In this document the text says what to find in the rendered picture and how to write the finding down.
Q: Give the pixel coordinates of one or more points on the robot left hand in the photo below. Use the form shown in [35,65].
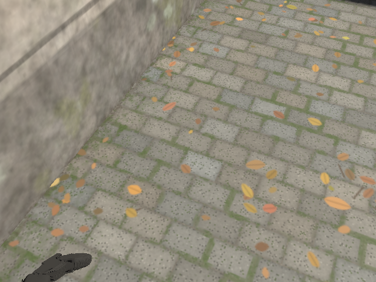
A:
[57,266]

